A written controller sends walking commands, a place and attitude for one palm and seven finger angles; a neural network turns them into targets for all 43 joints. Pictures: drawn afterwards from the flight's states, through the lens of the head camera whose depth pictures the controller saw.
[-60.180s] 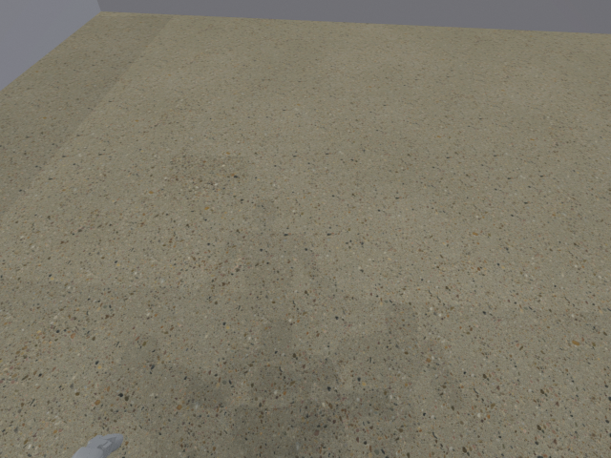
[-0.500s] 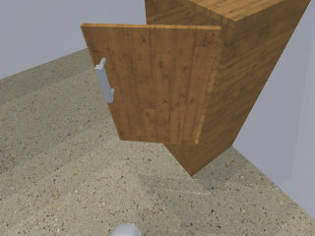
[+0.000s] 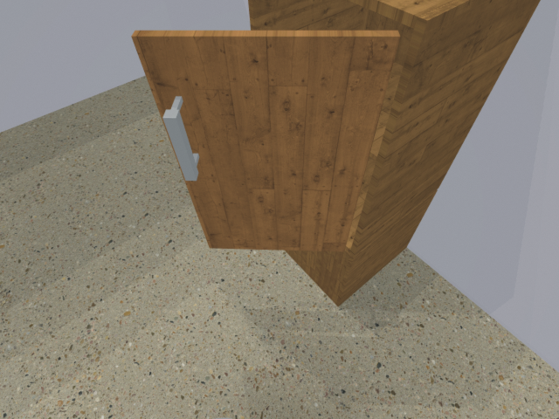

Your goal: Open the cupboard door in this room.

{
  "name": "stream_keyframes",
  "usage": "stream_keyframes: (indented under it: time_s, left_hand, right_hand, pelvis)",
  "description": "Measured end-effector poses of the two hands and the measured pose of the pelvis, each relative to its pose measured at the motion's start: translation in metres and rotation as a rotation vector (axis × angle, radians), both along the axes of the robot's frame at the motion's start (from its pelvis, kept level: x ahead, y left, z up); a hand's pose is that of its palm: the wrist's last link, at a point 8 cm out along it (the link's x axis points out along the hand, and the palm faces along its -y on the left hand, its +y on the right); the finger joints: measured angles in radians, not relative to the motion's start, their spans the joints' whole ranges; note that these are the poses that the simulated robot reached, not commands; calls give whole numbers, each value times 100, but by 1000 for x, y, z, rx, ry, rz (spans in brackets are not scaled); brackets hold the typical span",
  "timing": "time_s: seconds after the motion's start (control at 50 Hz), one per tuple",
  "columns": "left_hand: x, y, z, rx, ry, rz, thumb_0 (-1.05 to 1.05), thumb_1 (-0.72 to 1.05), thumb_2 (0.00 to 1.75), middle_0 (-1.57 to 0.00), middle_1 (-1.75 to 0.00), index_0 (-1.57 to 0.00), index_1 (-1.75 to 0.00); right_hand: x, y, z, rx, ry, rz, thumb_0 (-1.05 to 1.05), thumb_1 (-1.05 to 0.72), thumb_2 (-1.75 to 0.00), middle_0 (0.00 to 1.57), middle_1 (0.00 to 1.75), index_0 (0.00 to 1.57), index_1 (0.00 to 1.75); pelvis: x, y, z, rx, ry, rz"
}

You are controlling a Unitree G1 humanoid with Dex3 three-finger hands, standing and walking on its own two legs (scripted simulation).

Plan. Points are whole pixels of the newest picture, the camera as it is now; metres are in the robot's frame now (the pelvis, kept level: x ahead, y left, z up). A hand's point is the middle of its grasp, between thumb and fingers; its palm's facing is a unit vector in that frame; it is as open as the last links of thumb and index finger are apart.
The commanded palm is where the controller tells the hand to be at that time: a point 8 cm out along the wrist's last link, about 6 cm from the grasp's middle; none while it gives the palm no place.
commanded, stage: come to a stop and stand still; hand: left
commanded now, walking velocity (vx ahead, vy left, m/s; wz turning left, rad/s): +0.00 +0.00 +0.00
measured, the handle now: (185, 140) +0.54 +0.20 +0.07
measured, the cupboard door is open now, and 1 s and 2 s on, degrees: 49 49 49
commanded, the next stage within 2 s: look again from close up in 1.52 s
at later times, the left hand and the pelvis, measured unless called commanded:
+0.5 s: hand out of the picture -0.02 +0.17 -0.16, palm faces +0.06 -0.98 -0.21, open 7.3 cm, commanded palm none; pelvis -0.03 -0.02 +0.01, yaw +2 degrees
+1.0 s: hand out of the picture -0.03 +0.17 -0.17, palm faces +0.04 -0.99 -0.14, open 7.3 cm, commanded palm none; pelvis -0.01 +0.02 +0.01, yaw +1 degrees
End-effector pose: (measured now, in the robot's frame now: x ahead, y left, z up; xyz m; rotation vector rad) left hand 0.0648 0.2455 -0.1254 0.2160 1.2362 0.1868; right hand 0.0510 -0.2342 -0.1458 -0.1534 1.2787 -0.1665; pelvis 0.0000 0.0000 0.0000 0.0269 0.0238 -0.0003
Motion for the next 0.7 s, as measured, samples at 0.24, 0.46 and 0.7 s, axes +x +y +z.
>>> stream_keyframes:
  time_s: [0.24, 0.46, 0.7]
  left_hand:
    - [-18, -38, 0, -36, -100, -18, 0, 91, 90, -21, -30, -20, -30]
    - [-82, -32, -4, -59, 11, 36, 0, 92, 90, -21, -30, -20, -30]
    - [-127, -26, -10, -84, 160, 67, 0, 91, 90, -20, -30, -20, -30]
  right_hand:
    - [-29, -21, 12, -1, -63, -18, 0, -91, -90, 20, 30, 19, 30]
    - [-66, -8, 19, 3, 10, 35, 0, -92, -90, 20, 30, 20, 30]
    - [-98, 10, 20, 9, 126, 21, 0, -91, -90, 20, 30, 20, 30]
  pelvis:
    - [-19, -19, 2, -37, -68, 24]
    - [-34, -16, 10, -37, -49, 27]
    - [-27, -4, 13, -39, -33, 27]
